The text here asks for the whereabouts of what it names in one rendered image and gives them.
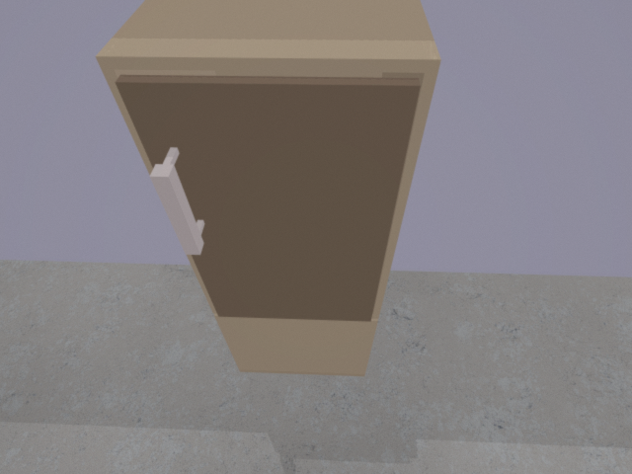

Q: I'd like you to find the cupboard door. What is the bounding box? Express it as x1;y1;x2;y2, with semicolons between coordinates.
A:
115;75;421;322

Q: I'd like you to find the handle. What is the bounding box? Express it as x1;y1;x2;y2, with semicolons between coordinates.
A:
150;147;204;255

